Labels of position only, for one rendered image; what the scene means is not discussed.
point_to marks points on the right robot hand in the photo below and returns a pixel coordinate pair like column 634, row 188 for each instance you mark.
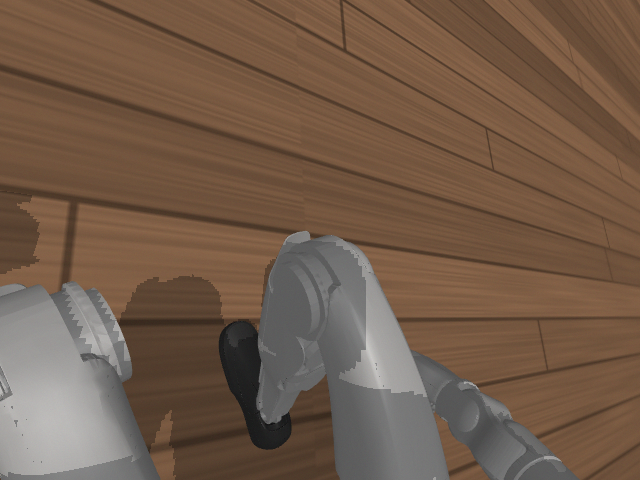
column 434, row 376

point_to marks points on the right robot foot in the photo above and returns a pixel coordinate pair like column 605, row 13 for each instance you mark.
column 239, row 354

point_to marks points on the right robot arm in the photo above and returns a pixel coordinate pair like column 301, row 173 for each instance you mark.
column 505, row 449

